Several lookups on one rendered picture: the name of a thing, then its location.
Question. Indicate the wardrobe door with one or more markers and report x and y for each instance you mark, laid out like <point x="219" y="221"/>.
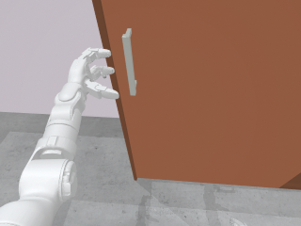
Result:
<point x="218" y="88"/>
<point x="296" y="179"/>

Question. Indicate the handle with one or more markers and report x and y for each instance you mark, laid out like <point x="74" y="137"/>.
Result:
<point x="127" y="48"/>

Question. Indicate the robot left hand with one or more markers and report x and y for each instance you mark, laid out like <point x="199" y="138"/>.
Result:
<point x="80" y="73"/>

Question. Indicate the left robot forearm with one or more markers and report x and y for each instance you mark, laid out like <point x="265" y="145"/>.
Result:
<point x="62" y="128"/>

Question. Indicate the robot left upper arm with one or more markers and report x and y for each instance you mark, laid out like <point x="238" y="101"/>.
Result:
<point x="45" y="186"/>

